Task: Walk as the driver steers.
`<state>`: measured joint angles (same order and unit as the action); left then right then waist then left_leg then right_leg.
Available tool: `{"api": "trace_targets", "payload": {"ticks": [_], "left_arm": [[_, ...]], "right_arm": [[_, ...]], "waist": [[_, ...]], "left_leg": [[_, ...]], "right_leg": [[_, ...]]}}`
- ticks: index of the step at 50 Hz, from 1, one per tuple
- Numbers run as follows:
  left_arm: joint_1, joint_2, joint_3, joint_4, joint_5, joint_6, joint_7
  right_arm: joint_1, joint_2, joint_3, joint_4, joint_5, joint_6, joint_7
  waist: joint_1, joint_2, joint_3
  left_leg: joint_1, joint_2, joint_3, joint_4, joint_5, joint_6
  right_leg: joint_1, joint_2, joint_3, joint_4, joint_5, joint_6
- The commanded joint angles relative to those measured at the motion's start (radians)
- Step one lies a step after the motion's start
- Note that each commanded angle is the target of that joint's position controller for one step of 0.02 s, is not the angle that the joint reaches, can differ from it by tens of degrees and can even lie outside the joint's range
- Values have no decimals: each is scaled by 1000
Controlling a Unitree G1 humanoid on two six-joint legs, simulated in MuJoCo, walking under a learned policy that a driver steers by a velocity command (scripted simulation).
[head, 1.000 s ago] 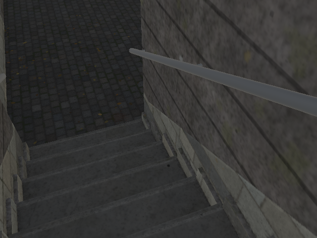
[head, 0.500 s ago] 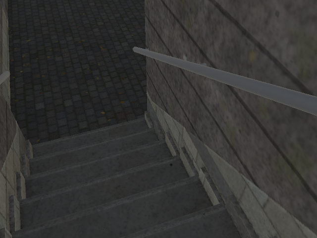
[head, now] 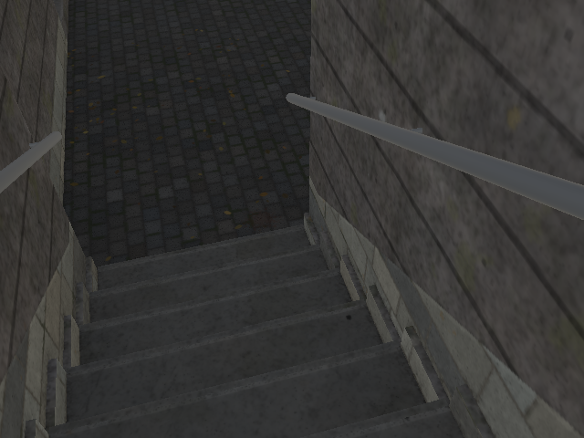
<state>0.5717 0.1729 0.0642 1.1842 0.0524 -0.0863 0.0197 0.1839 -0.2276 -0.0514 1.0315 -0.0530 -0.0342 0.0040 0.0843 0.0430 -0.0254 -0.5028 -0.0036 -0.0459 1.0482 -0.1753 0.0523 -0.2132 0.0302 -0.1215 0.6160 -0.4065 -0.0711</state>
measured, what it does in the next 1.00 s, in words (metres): goes down: left foot 0.17 m lower, then right foot 0.17 m lower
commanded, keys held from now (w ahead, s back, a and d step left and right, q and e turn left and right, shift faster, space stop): w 0.66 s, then w+q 0.34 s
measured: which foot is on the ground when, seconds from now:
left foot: up 0.00-0.26, down 0.28-0.90, up 0.92-1.00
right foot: down 0.00-0.30, up 0.32-0.86, down 0.88-1.00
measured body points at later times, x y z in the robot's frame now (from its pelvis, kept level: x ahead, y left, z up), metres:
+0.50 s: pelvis +0.21 +0.07 -0.17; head +0.22 +0.09 +0.28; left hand +0.26 +0.33 -0.32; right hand +0.16 -0.16 -0.31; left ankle +0.17 +0.14 -0.89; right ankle +0.29 -0.08 -0.80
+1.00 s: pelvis +0.51 +0.00 -0.33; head +0.53 -0.01 +0.12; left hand +0.61 +0.24 -0.46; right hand +0.44 -0.25 -0.48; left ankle +0.33 +0.13 -0.81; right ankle +0.54 -0.11 -1.06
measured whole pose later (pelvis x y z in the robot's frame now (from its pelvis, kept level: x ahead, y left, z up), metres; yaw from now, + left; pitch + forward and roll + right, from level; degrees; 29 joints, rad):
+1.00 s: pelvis +0.51 +0.00 -0.33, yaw +7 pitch +2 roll +1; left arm 0.20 0.20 0.01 0.91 0.05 -0.12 -0.04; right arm 0.47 -0.23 -0.03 1.04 -0.02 -0.02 -0.01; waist -0.12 0.02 0.01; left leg -0.47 -0.05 -0.09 1.80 -0.60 0.07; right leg -0.38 -0.08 -0.10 0.65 -0.26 -0.01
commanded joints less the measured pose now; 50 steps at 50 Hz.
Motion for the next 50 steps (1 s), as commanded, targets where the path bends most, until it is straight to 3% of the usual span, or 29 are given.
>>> {"api": "trace_targets", "payload": {"ticks": [1, 6, 8, 10, 12, 14, 15, 16, 17, 19, 20, 22, 25, 27, 33, 34, 35, 36, 37, 39, 42, 43, 44, 45, 46, 47, 48, 49, 50], "left_arm": [[0, 46, -10, -33, -5, -44, 10], [-44, 87, -24, -74, -27, -27, 13], [-64, 86, -21, -86, -26, -21, 13], [-71, 110, -12, -96, -13, -11, 16], [-49, 119, -6, -85, -9, 9, 19], [-11, 127, -2, -51, -12, 48, 45], [15, 87, 10, -49, -22, 54, 31], [63, 43, -1, -90, -58, 43, 38], [43, 77, -8, -104, -56, 31, 40], [-150, 113, 6, -169, -25, 31, 20], [-246, 151, 21, -161, -5, 42, 10], [-282, 106, 17, -148, -11, 77, 7], [-344, 29, -1, -163, 18, 111, -15], [-268, 60, 2, -125, -9, 120, -19], [-626, 119, 11, -221, -24, 63, -5], [-690, 129, 11, -256, -22, 52, -2], [-581, -57, -97, -251, 134, 18, -83], [-613, -39, -90, -276, 131, 22, -104], [-664, -36, -104, -340, 114, 37, -114], [-619, 56, -107, -409, 79, 43, -125], [-601, 123, -111, -434, 61, 38, -116], [-414, 182, -88, -341, 32, 30, -115], [-158, 294, -34, -255, 23, 7, -99], [52, 325, -13, -204, 72, -8, -112], [119, 347, 32, -204, 12, -21, -54], [61, 317, 31, -227, -45, -33, -51], [-20, 260, 24, -235, -53, -43, -37], [-96, 201, 18, -261, -57, -44, -17], [-194, 198, -37, -329, 55, -59, -70]], "right_arm": [[-51, -66, -23, -69, 0, -8, 18], [-231, -23, -1, -167, 8, 23, 32], [-240, 1, 11, -180, 35, 25, 37], [-230, -39, 7, -179, 42, 19, 30], [-82, -51, 3, -122, 30, 13, 13], [259, -85, -27, 11, 12, -9, 6], [384, -117, -38, 61, 12, -19, 12], [374, -171, -32, 49, 15, -32, 22], [368, -190, -42, 32, 37, -29, 28], [307, -171, -39, -7, 28, -45, 1], [247, -74, 1, -24, 16, -59, -7], [182, -50, 23, -25, 15, -86, -14], [220, -104, 16, -10, 40, -95, -20], [244, -123, 9, -22, 32, -91, -8], [484, -100, 3, 67, -12, -84, -32], [494, -87, 9, 60, 1, -87, -31], [559, 163, 86, 109, -42, -91, -25], [545, 130, 86, 92, -32, -87, -6], [519, 73, 85, 88, -64, -84, 23], [437, -69, 59, 62, -72, -102, 65], [408, -193, 0, 28, 8, -113, 29], [343, -202, 4, 12, -2, -96, 27], [375, -173, 18, 28, -17, -83, 57], [653, 12, 36, 97, 0, -74, 105], [521, -12, 12, 42, 150, -23, -20], [453, -35, 13, -11, 90, 6, -51], [349, -10, 15, -41, 53, 29, -46], [192, -31, 8, -85, 2, 44, -39], [232, 93, 67, -189, 29, -20, 19]], "waist": [[-35, -108, 117], [-3, -116, 147], [7, -147, 162], [32, -135, 196], [-6, -82, 163], [-135, 8, 88], [-153, 176, 11], [-78, 265, -73], [-105, 188, -168], [-124, 207, -103], [-101, 47, 30], [-21, 19, 164], [-16, 89, 112], [8, 64, 49], [-191, 10, 195], [-209, 2, 204], [-212, -102, 249], [-223, -134, 209], [-231, -68, 171], [-186, -43, 124], [-164, -78, 164], [-98, -88, 145], [-10, -121, 71], [-89, -255, -297], [-11, -21, -338], [-41, -4, -338], [-51, -92, -240], [-31, -34, -86], [-150, -316, -66]], "left_leg": [[-260, 35, -136, -73, 322, -8], [-14, 12, 13, -322, 553, -21], [180, 8, 62, -412, 614, -22], [206, 32, 56, -499, 569, -27], [278, 47, 67, -652, 502, -13], [555, 42, 133, -896, 576, -1], [781, 140, 26, -719, 758, 14], [985, 266, -95, -301, 1189, 34], [994, 345, -178, -315, 986, 113], [694, 463, -451, -636, -67, 273], [501, 427, -427, -683, -52, 252], [199, 295, -289, -673, 182, 173], [99, 227, -181, -672, 452, 167], [135, 213, -129, -618, 467, 136], [654, 243, -327, -493, 3, 241], [657, 243, -329, -478, 13, 255], [706, 254, -307, -375, -30, 221], [541, 187, -214, -361, -121, 217], [185, 116, -158, -424, -274, 206], [-278, 36, -104, -395, -507, 183], [-37, 47, -202, -214, -290, 172], [58, 34, -223, -3, -265, 122], [123, -5, -170, 261, 3, 62], [-114, -84, -89, 722, -511, -14], [-294, -120, -69, 982, -747, 4], [-375, -49, -69, 908, -594, 26], [-432, -31, -36, 862, -503, 19], [-396, -11, -40, 802, -379, 34], [-344, 74, -132, 734, -86, 5]], "right_leg": [[26, -241, 348, -144, -45, -148], [-259, -207, 270, -46, -165, -122], [-370, -187, 189, -10, -121, -85], [-321, -186, 183, 103, -95, -87], [-206, -146, 151, 348, 57, -104], [-175, -77, 85, 783, 273, -129], [-417, 36, 41, 1182, -289, -105], [-740, 14, 114, 1439, -470, -98], [-877, -8, 143, 1521, -356, -117], [-941, -84, 139, 1317, -108, -54], [-877, -110, 224, 1149, 73, -15], [-660, -126, 212, 701, 265, 50], [-365, -72, 103, 407, 347, 77], [-299, -58, 90, 456, 463, 38], [-916, -82, 307, 228, 517, 36], [-924, -108, 273, 173, 540, 55], [-1111, -239, 406, 1, 891, 40], [-905, -220, 259, -144, 1008, 21], [-531, -188, 136, -102, 1039, 12], [-23, -126, 41, 97, 938, 43], [42, -68, 42, -104, 567, 94], [124, -118, 134, -306, 731, 65], [293, -170, 89, -383, 881, -3], [821, -341, 153, 162, 1557, -220], [785, -563, 398, 172, 1852, -76], [734, -559, 446, 118, 1445, -62], [574, -550, 481, -12, 1005, -91], [347, -469, 389, -112, 806, -47], [122, -444, 263, -111, 810, -127]]}}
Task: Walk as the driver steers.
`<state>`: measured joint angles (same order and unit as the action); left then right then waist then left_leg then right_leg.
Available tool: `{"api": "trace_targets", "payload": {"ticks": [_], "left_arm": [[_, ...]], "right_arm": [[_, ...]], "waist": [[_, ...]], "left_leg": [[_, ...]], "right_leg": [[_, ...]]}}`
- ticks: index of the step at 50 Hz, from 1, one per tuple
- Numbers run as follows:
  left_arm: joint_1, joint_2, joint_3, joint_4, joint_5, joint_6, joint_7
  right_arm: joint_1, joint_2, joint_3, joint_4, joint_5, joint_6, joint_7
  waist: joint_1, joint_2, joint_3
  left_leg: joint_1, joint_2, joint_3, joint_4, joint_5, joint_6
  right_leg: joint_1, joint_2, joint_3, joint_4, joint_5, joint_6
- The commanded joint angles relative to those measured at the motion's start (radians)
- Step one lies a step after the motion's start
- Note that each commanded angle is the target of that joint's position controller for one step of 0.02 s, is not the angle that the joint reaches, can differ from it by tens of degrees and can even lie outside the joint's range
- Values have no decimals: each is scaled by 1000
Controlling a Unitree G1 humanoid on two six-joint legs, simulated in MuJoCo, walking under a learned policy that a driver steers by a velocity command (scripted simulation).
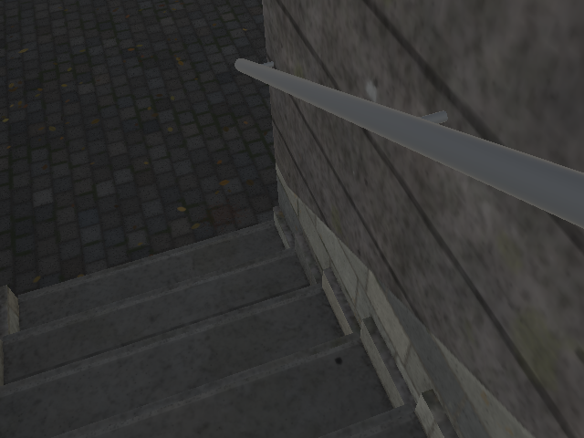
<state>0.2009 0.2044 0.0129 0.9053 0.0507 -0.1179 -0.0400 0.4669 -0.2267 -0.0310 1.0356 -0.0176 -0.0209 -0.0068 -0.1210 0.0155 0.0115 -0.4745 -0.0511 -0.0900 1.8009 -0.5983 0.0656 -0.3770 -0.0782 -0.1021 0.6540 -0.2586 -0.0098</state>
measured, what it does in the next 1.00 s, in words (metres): goes down, turning left: left foot 0.17 m lower, then right foot 0.17 m lower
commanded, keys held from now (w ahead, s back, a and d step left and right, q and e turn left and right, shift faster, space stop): w+q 0.68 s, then w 0.32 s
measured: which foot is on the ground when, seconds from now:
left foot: up 0.00-0.40, down 0.42-0.92, up 0.94-1.00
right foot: down 0.00-0.44, up 0.46-0.88, down 0.90-1.00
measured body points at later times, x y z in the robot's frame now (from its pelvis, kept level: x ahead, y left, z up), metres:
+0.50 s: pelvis +0.28 +0.10 -0.16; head +0.30 +0.11 +0.29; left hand +0.09 +0.27 -0.30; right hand +0.47 -0.12 -0.28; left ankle +0.30 +0.19 -0.89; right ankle +0.11 -0.10 -0.60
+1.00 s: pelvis +0.57 +0.13 -0.33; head +0.58 +0.13 +0.12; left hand +0.52 +0.39 -0.46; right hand +0.63 -0.12 -0.48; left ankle +0.40 +0.20 -0.77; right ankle +0.66 +0.06 -1.06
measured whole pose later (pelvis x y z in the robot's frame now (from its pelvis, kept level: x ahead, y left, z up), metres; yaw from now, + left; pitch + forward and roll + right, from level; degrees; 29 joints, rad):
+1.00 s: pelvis +0.57 +0.13 -0.33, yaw +29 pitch +2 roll +0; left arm 0.27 0.28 0.02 0.90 0.10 -0.08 -0.10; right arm 0.50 -0.24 0.00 0.99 -0.05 -0.09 0.12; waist -0.03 -0.01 -0.03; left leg -0.67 -0.05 -0.10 2.03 -0.63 0.06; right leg -0.40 -0.01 -0.05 0.61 -0.25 -0.03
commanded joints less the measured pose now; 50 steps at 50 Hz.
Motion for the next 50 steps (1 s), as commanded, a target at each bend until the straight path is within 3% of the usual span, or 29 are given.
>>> {"api": "trace_targets", "payload": {"ticks": [1, 3, 8, 9, 12, 18, 19, 21, 22, 23, 24, 25, 26, 27, 28, 29, 31, 33, 34, 37, 40, 42, 43, 44, 45, 46, 47, 49, 50], "left_arm": [[146, 77, 17, -50, 96, -38, -7], [143, 9, 7, -59, 78, -40, 6], [177, 103, 16, -37, 95, -15, 32], [236, 35, -3, 18, 92, -25, 51], [366, 36, -24, 64, 94, -13, 73], [475, 121, 12, 144, 43, 20, 53], [474, 136, 20, 163, 52, 23, 50], [333, 217, 33, 158, 94, 48, -16], [429, 191, 38, 173, 96, 53, -68], [584, 35, 0, 168, 83, 41, -120], [379, 27, -11, 79, 48, 24, -116], [86, 119, 9, -96, -6, -5, -77], [-8, 132, 16, -138, -14, -15, -37], [115, 73, -3, -103, -12, -17, -10], [196, 27, -15, -58, 5, -12, 16], [222, -7, -22, -54, 33, 9, 22], [261, 28, -12, -22, 66, 53, -22], [305, 36, -29, -1, 62, 30, -52], [184, 49, -31, -29, 85, 16, -45], [-82, 74, -52, -78, 44, 15, -24], [-82, 65, -53, -141, 37, 71, -49], [-86, 153, -28, -136, 41, 74, -49], [-89, 153, -30, -128, 31, 69, -41], [37, 172, -15, -94, 15, 60, -35], [310, 256, 36, 18, 0, 29, -24], [555, 317, 74, 93, 29, 18, -36], [497, 354, 66, 67, 37, 33, -68], [448, 252, 54, 52, 53, 40, -60], [384, 122, 15, 51, 65, 36, -55]], "right_arm": [[-28, 32, 23, -129, -14, -58, 49], [82, 26, 29, -44, -51, -78, 98], [-116, -43, 9, -133, -53, -79, 85], [-234, -49, 20, -167, -68, -75, 81], [-311, -14, 34, -187, -27, -71, 73], [-533, -38, 4, -259, -88, -21, 78], [-481, -52, -7, -221, -71, -32, 72], [-6, -173, -74, -38, -44, -48, 63], [235, -287, -106, 50, -19, -38, 69], [359, -366, -114, 76, -27, -44, 66], [412, -347, -129, 97, -38, -55, 62], [358, -301, -109, 74, -29, -56, 63], [239, -235, -84, 58, -11, -74, 82], [81, -165, -52, 20, -42, -75, 96], [-88, -48, 0, -47, -74, -88, 96], [-203, -85, -6, -90, -66, -111, 96], [-216, -110, 9, -94, -19, -120, 91], [-91, -142, 11, -65, -85, -132, 93], [38, -57, 27, -15, -79, -136, 66], [230, -8, 44, 13, -36, -130, 14], [44, -122, 47, -62, -110, -94, 65], [64, -177, 18, -92, -60, -107, 66], [101, -185, 16, -66, -57, -99, 60], [23, -219, 6, -69, -43, -83, 67], [50, -176, 20, -37, -79, -63, 109], [309, -13, 37, 38, -85, -75, 154], [396, -32, 23, 25, -36, -85, 170], [12, -84, 22, -174, -13, -93, 131], [-25, -78, 29, -196, -16, -90, 101]], "waist": [[48, -153, 9], [63, -56, 16], [71, -104, -19], [132, -73, 0], [181, 0, 5], [236, -52, 198], [220, -30, 160], [-37, 34, 30], [-75, 209, -107], [-10, 298, -421], [-107, 210, -370], [-156, 171, -245], [-78, 32, -97], [63, -129, -34], [170, -163, 60], [212, -23, 132], [209, -4, 68], [178, 0, -18], [86, -37, -34], [-39, -105, 21], [92, 57, 62], [74, 18, 104], [42, 5, 110], [120, -9, 99], [223, -18, 9], [224, -195, -225], [162, -288, -298], [279, -161, -81], [214, -58, -27]], "left_leg": [[-314, 162, -96, -214, 469, -8], [-266, 136, -1, -522, 562, 29], [-152, 132, 39, -708, 538, -7], [-399, 238, -104, -957, 836, -2], [-331, 226, -21, -1241, 1182, -19], [-103, 137, 191, -1326, 829, 20], [2, 112, 213, -1320, 815, 13], [610, 48, 288, -1445, 997, 11], [933, 96, 189, -1277, 1248, 110], [1297, 271, -15, -1013, 1711, 321], [1298, 332, -102, -1070, 1728, 329], [1123, 389, -194, -1190, 1421, 341], [879, 392, -246, -1254, 1058, 306], [513, 414, -202, -1271, 931, 288], [140, 378, -154, -1333, 918, 265], [-48, 356, -176, -1399, 811, 315], [-273, 229, -129, -1370, 458, 312], [-289, 175, -152, -1187, 447, 308], [-5, 184, -240, -1107, 452, 304], [208, 191, -296, -937, 269, 256], [-443, 115, -229, -1027, 10, 227], [-219, 152, -288, -939, 60, 204], [-89, 171, -329, -863, 70, 189], [9, 179, -328, -720, 162, 167], [-43, 139, -273, -480, 312, 122], [-333, -3, -92, -48, 223, 19], [-638, -71, 25, 384, -183, -29], [-1000, 1, 20, 428, 41, -7], [-906, 81, -42, 345, 229, 30]], "right_leg": [[84, -292, 243, -190, 597, -248], [-41, -226, 125, -249, 367, -293], [-15, -305, 79, -211, 468, -249], [231, -319, 97, -117, 253, -206], [241, -235, 13, 23, 45, -139], [108, -317, 45, 23, -165, -109], [116, -290, -2, 110, -52, -90], [-89, -175, -132, 614, 42, -38], [-261, -36, -119, 1065, -178, 1], [-453, 16, -19, 1467, -537, 43], [-663, 11, 33, 1537, -568, 69], [-813, -11, 57, 1488, -625, 82], [-832, -44, 89, 1308, -528, 74], [-632, -85, 178, 1102, -319, 38], [-405, -144, 245, 820, -87, -6], [-354, -151, 240, 756, -53, -23], [-171, -87, 171, 539, 174, -14], [-115, -35, 157, 595, 337, 10], [-419, -69, 269, 436, 481, 30], [-602, -103, 275, -56, 772, 66], [84, -13, 110, 125, 698, 38], [18, -19, 127, -68, 466, 26], [21, -18, 164, -200, 458, 6], [81, -16, 156, -353, 505, -32], [366, -20, 114, -342, 540, -72], [884, -122, 143, 21, 918, -237], [983, -286, 423, 58, 1075, -379], [693, -337, 620, -192, 140, -367], [476, -313, 565, -248, 10, -333]]}}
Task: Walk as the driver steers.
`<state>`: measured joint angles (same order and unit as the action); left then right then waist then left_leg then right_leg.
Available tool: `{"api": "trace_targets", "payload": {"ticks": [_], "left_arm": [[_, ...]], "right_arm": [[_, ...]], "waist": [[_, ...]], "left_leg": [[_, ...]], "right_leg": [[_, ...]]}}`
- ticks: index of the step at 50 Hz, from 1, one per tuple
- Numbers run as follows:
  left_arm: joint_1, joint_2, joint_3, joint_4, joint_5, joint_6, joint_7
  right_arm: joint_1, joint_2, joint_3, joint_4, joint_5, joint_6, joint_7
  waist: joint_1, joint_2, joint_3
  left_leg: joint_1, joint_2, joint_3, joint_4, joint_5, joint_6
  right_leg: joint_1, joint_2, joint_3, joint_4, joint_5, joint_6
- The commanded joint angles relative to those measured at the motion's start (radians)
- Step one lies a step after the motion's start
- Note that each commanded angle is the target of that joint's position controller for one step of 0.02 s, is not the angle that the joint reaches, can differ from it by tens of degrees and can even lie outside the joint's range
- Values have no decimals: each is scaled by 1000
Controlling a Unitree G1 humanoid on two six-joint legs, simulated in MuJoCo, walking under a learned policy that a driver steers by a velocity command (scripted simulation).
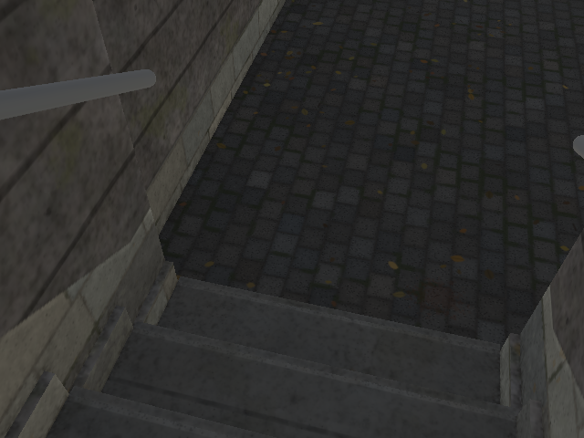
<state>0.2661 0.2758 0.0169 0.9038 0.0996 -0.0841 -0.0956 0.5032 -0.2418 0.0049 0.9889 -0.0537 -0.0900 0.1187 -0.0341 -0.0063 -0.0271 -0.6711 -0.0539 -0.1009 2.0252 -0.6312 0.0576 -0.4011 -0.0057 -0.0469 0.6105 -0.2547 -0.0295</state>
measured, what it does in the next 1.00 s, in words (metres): goes down: left foot, then right foot 0.17 m lower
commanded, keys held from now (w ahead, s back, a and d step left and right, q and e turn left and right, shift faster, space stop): w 0.54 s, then no key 0.46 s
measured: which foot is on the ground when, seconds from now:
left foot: up 0.00-0.28, down 0.30-0.66, up 0.68-1.00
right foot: down 0.00-0.34, up 0.36-0.64, down 0.66-1.00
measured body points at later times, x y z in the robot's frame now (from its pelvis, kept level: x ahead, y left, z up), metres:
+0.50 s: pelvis +0.23 -0.03 -0.05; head +0.24 -0.03 +0.40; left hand +0.31 +0.26 -0.17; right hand +0.24 -0.28 -0.19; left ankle +0.18 +0.09 -0.73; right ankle +0.30 -0.17 -0.70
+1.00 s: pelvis +0.40 -0.09 -0.17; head +0.41 -0.11 +0.28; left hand +0.39 +0.13 -0.31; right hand +0.47 -0.31 -0.33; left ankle +0.48 +0.06 -0.84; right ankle +0.37 -0.14 -0.89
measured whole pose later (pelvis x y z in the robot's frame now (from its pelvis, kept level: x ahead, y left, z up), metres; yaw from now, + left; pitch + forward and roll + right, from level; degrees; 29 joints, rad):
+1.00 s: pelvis +0.40 -0.09 -0.17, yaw -1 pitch +0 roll +0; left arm 0.40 0.13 -0.02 0.97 -0.02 -0.05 0.02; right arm 0.19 -0.17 0.00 0.97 -0.01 0.05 -0.03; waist 0.00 0.05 0.02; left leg -0.63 0.03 -0.03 1.01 -0.09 0.05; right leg -0.26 0.09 -0.07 0.65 -0.38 -0.11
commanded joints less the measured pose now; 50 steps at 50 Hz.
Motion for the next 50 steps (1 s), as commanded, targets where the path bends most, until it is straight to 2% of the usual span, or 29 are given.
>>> {"api": "trace_targets", "payload": {"ticks": [1, 3, 5, 6, 9, 12, 14, 15, 16, 17, 18, 20, 23, 26, 27, 31, 33, 34, 35, 36, 38, 39, 40, 41, 42, 43, 45, 47, 50], "left_arm": [[233, -35, -20, 43, 27, -7, 9], [83, -125, -56, 31, 23, -54, 45], [45, -83, -57, -6, -16, -95, 75], [111, -38, -56, 23, -4, -99, 71], [199, 144, -15, 43, 26, -84, 57], [324, 62, -24, 72, 1, -53, 78], [273, 68, -13, 40, -14, -42, 78], [337, 156, 37, 88, -131, -4, 105], [264, 207, 68, 40, -150, -3, 124], [238, 73, 53, -4, -141, -10, 118], [212, 51, 47, -22, -120, 2, 124], [5, 12, 48, -96, -102, 17, 117], [-26, 28, 74, -91, -94, 48, 104], [90, -41, 48, -58, -102, 60, 54], [79, -36, 43, -55, -125, 70, 50], [40, 44, 37, -34, -105, 64, 87], [247, 97, 58, 66, -76, 41, 89], [356, 173, 71, 104, -76, 20, 82], [366, 213, 69, 102, -87, 5, 70], [334, 170, 66, 82, -118, 10, 69], [232, 57, 31, 35, -131, 39, 89], [78, 226, 64, -37, 17, -9, -17], [26, 225, 79, -41, 20, -24, -44], [28, 153, 59, -38, 22, -34, -32], [74, -36, 4, 11, -138, -12, 74], [150, -50, -23, 32, -161, -2, 128], [184, 2, -11, 53, -132, 14, 144], [175, 31, -4, 31, -110, 21, 126], [123, 5, -10, -2, -118, 34, 122]], "right_arm": [[-61, -29, 8, -165, 10, -10, -36], [-63, 48, 34, -178, -35, 10, -33], [-96, -26, 2, -163, -46, 14, -14], [-125, -18, -2, -152, -42, 15, 2], [-139, -66, -14, -200, -45, 3, 9], [-311, -63, -3, -289, -53, -8, -45], [-278, -70, -7, -305, -44, -9, -68], [-263, 39, 9, -225, 44, 25, -98], [-62, -25, -5, -165, 37, 34, -110], [114, -149, -46, -110, 27, 40, -110], [126, -165, -60, -110, 63, 58, -100], [85, -157, -73, -88, 37, 64, -108], [-135, -71, -61, -126, 2, 35, -117], [-287, -79, -68, -144, 57, 22, -129], [-305, -91, -73, -142, 61, 25, -130], [-168, -103, -90, -68, 37, 53, -148], [-84, -88, -87, -23, 46, 76, -182], [-42, -19, -80, -29, 53, 82, -174], [100, 26, -63, -35, 63, 85, -174], [87, -4, -54, -8, 56, 86, -177], [-58, -35, -51, -13, 15, 103, -183], [76, -117, -64, -104, 37, -12, -102], [-8, -200, -87, -85, 36, -46, -91], [-55, -154, -73, -86, 23, -53, -87], [-219, -65, -62, -70, -3, 59, -138], [-324, 3, -36, -129, 9, 104, -150], [-210, 51, -15, -68, 14, 140, -149], [-99, 15, -21, -15, 47, 147, -155], [-196, -24, -27, 7, 45, 147, -148]], "waist": [[46, 30, 48], [-42, 55, 144], [-6, 35, 67], [8, -47, 67], [6, 5, 40], [91, -52, 9], [69, -71, -29], [21, -30, -64], [-67, 26, -108], [-130, 258, -180], [-120, 249, -172], [-111, 46, 44], [25, -9, 164], [160, 58, 25], [161, 106, 39], [77, 85, 160], [126, -4, 121], [121, -184, 46], [12, -237, -32], [39, -223, -96], [45, -79, -85], [-42, -304, -58], [-29, -114, 0], [-18, 10, -4], [-22, 83, -23], [24, 42, 23], [6, -84, -25], [-38, -162, -98], [-30, -113, 6]], "left_leg": [[-573, 162, -71, -53, 399, 60], [-446, 253, -88, -471, 633, 89], [-24, 211, 72, -875, 889, 39], [97, 189, 110, -802, 900, 7], [2, 137, 114, -767, 677, -28], [-278, 138, 125, -871, 402, -22], [-130, 103, 166, -928, 289, -19], [185, 66, 168, -1165, 310, 27], [521, 51, 161, -1260, 620, 45], [892, 286, -152, -1314, 802, 143], [911, 403, -350, -1340, 927, 212], [658, 421, -370, -1428, 597, 205], [242, 320, -186, -1361, 157, 171], [-153, 196, 66, -1345, 24, 90], [-213, 187, 128, -1340, 55, 75], [160, 160, 127, -1037, 331, 56], [248, 68, 130, -577, 384, 85], [20, -63, 141, -217, -222, 83], [-234, -43, 8, -157, -248, 96], [-311, -20, -1, -103, -144, 95], [-329, 6, -45, -138, 203, 61], [-368, 115, -108, -159, 369, -41], [-382, 129, -90, -187, 378, -82], [-355, 139, -88, -295, 462, -109], [-107, 119, 12, -680, 551, -69], [-88, 126, 67, -846, 585, -54], [43, 111, 62, -985, 561, -43], [179, 83, 86, -938, 615, -11], [234, 75, 116, -1046, 517, 7]], "right_leg": [[266, -381, 466, -231, 12, -309], [-44, -267, 343, -308, 13, -273], [-317, -109, 84, -265, 10, -244], [-403, -83, 70, -248, -9, -234], [-150, -186, 197, -74, 321, -256], [227, -261, 344, 61, 513, -279], [218, -254, 353, 120, 730, -288], [163, -198, 195, 206, 959, -182], [-26, -105, 112, 449, 952, -115], [-418, 7, 49, 831, 171, -17], [-591, 10, 90, 909, -272, -13], [-669, -17, 170, 762, -361, -17], [-454, -32, 248, 466, 175, -2], [176, 51, 35, 253, 701, 6], [307, 74, -16, 227, 720, 27], [234, 6, -7, -155, 625, 29], [379, -100, 99, -458, 764, -36], [594, -213, 181, -204, 1317, -51], [779, -297, 220, 80, 1510, -18], [748, -318, 264, 87, 1313, -53], [508, -298, 271, -8, 895, -75], [289, -369, 413, -111, 703, -150], [187, -334, 437, -136, 528, -175], [125, -285, 337, -127, 586, -143], [72, -238, 255, -158, 637, -159], [75, -220, 242, -168, 755, -169], [142, -199, 213, -113, 1025, -127], [151, -205, 186, -77, 1100, -86], [72, -173, 148, -93, 836, -65]]}}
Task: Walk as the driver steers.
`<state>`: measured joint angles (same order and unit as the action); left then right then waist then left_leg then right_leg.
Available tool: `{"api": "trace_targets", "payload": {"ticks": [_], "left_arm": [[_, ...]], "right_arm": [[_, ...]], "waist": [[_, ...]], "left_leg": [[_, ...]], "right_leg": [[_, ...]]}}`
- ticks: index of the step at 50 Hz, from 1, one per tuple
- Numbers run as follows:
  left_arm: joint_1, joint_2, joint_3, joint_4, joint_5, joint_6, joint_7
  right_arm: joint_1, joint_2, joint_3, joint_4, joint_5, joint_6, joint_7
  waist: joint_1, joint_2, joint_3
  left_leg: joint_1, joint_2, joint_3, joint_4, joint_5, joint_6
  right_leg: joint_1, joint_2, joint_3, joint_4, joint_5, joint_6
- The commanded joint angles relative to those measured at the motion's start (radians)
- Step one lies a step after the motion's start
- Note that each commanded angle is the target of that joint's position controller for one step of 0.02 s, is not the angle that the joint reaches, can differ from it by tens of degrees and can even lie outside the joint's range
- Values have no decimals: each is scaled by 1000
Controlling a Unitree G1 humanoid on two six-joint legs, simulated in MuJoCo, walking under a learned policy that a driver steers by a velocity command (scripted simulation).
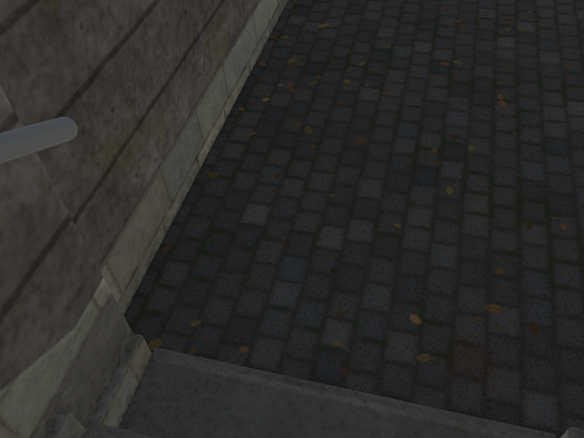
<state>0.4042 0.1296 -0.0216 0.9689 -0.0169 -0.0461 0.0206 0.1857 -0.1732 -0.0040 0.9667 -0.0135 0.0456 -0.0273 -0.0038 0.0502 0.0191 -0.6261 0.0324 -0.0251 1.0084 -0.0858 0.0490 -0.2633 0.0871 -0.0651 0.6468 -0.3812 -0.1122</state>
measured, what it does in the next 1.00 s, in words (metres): steps on the spot: left foot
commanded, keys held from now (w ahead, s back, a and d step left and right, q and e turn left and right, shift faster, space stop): no key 1.00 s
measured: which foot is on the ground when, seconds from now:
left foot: up 0.00-0.04, down 0.06-1.00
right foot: down 0.00-1.00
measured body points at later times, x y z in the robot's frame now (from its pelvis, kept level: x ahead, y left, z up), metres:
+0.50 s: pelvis +0.01 +0.03 +0.02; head +0.00 +0.04 +0.47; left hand -0.03 +0.23 -0.14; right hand +0.02 -0.18 -0.14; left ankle +0.04 +0.13 -0.72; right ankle -0.02 -0.05 -0.72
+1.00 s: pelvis +0.02 +0.06 +0.03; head +0.02 +0.06 +0.48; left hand -0.01 +0.26 -0.14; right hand +0.00 -0.15 -0.14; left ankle +0.04 +0.13 -0.72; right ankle -0.02 -0.05 -0.72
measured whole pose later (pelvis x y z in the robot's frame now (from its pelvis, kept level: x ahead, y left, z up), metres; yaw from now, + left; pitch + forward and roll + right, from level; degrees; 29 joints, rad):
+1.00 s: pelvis +0.02 +0.06 +0.03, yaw +1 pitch -1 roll -1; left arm 0.31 0.11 -0.02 1.19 0.00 -0.01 0.03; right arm 0.29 -0.10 0.01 1.20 0.00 0.00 -0.05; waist 0.01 0.01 0.00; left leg -0.18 -0.05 0.03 0.37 -0.17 0.07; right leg -0.06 0.02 -0.04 0.31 -0.24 -0.02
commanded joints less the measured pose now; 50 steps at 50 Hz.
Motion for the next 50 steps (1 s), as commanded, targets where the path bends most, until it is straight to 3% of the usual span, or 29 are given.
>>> {"api": "trace_targets", "payload": {"ticks": [1, 2, 3, 5, 6, 7, 8, 10, 11, 12, 16, 17, 22, 25, 27, 30, 32, 35, 37, 40, 46, 50], "left_arm": [[-9, 148, 27, -61, 0, -2, 9], [-23, 128, 17, -54, 10, 6, 7], [5, 123, 21, -30, 11, 6, 17], [160, 124, 32, 17, 10, 10, 24], [193, 113, 30, 43, 7, 17, 26], [153, 114, 33, 50, -1, 24, 28], [177, 113, 39, 59, 1, 34, 23], [80, 80, 35, 66, 1, 47, 21], [47, 66, 31, 69, -3, 51, 18], [26, 61, 32, 69, 6, 53, 11], [33, 48, 27, 120, 13, 51, 4], [2, 38, 18, 114, 23, 55, -1], [-7, 35, 9, 145, 10, 47, 0], [4, 37, 9, 168, 16, 49, 6], [10, 40, 10, 177, 11, 47, 6], [15, 22, 5, 193, 11, 46, 9], [3, 23, 3, 199, 10, 44, 8], [-18, 29, 6, 202, 12, 33, 11], [-22, 41, 10, 210, 1, 28, 14], [-20, 16, 4, 211, 3, 26, 14], [-18, 32, 7, 220, 13, 35, 13], [-12, 34, 11, 223, 27, 40, 8]], "right_arm": [[109, -70, -10, 38, 3, 14, 1], [114, -53, -5, 43, 6, 11, 6], [96, -43, 0, 46, 11, 3, 0], [113, -77, -3, 83, 22, -15, -12], [109, -61, 1, 85, 25, -23, -13], [107, -53, 3, 88, 19, -29, -11], [93, -70, -3, 89, 15, -31, -9], [55, -61, 0, 86, 20, -16, -4], [43, -57, -1, 85, 19, -9, 0], [41, -62, -1, 85, 24, -4, 1], [76, -54, -2, 108, 25, -11, 5], [63, -48, -4, 117, 38, -11, 0], [86, -36, -3, 146, 22, -14, -3], [102, -29, -1, 163, 27, -12, -14], [115, -28, -3, 177, 22, -15, -17], [126, -25, -7, 195, 25, -17, -22], [141, -3, -2, 203, 22, -23, -24], [139, -2, -2, 203, 19, -27, -26], [135, -1, -2, 198, 11, -32, -23], [148, 2, 1, 203, 8, -40, -19], [154, 12, 5, 220, 9, -38, -24], [162, 16, 3, 227, 14, -53, -25]], "waist": [[-53, -191, -23], [-63, -213, -7], [-49, -186, 29], [29, -27, -15], [38, -16, -48], [24, -35, -52], [50, 22, -54], [24, 26, 10], [16, 17, 31], [12, 8, 25], [-2, -19, 37], [4, -15, 47], [3, -39, 48], [7, -48, 70], [12, -46, 84], [15, -21, 86], [14, -31, 86], [13, -36, 83], [7, -47, 73], [15, -48, 46], [17, -40, 43], [17, -43, 49]], "left_leg": [[264, -26, 58, -74, -56, 25], [321, -30, 59, -140, -79, 31], [313, -5, 14, -286, -82, 31], [463, 68, -52, -367, 383, 50], [481, 95, -77, -388, 430, 66], [452, 99, -83, -427, 416, 72], [428, 122, -93, -419, 368, 84], [386, 106, -91, -498, 144, 47], [381, 100, -89, -535, 74, 31], [390, 102, -95, -560, 59, 27], [418, 94, -89, -622, -34, 22], [423, 81, -90, -629, -54, 20], [449, 70, -94, -666, -96, 12], [448, 65, -95, -672, -96, 8], [427, 68, -101, -687, -111, 4], [424, 63, -100, -694, -109, 9], [421, 64, -99, -696, -96, 6], [434, 58, -97, -694, -65, 6], [442, 58, -102, -702, -48, 3], [447, 51, -96, -695, -23, 4], [447, 43, -91, -705, 1, 6], [449, 44, -94, -695, 29, 17]], "right_leg": [[-95, -267, 164, -122, 963, 13], [-112, -257, 166, -99, 937, 7], [-75, -266, 194, -96, 946, 23], [-57, -219, 176, -79, 800, 75], [-26, -203, 176, -103, 655, 84], [20, -177, 174, -120, 525, 72], [33, -147, 158, -181, 318, 62], [37, -137, 149, -259, 164, 45], [44, -143, 148, -286, 166, 46], [63, -142, 146, -303, 183, 44], [110, -163, 154, -367, 194, 44], [105, -162, 156, -390, 190, 39], [103, -168, 155, -425, 173, 39], [75, -168, 152, -422, 148, 45], [74, -170, 146, -418, 144, 46], [76, -178, 142, -418, 164, 42], [82, -177, 141, -417, 175, 43], [80, -177, 143, -429, 190, 49], [89, -173, 138, -418, 205, 50], [120, -177, 139, -406, 238, 53], [129, -172, 133, -399, 259, 59], [136, -175, 128, -383, 268, 64]]}}
Next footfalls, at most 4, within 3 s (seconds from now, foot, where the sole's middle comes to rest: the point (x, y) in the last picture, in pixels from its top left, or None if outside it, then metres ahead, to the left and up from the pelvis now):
0.06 left None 0.08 0.13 -0.76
1.84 right None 0.28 -0.21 -0.93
2.44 left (311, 432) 0.64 0.04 -1.09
2.98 right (381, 338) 1.03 -0.21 -1.26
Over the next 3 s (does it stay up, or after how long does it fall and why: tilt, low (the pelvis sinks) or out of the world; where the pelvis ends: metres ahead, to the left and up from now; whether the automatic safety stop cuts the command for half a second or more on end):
stays up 0.88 -0.09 -0.48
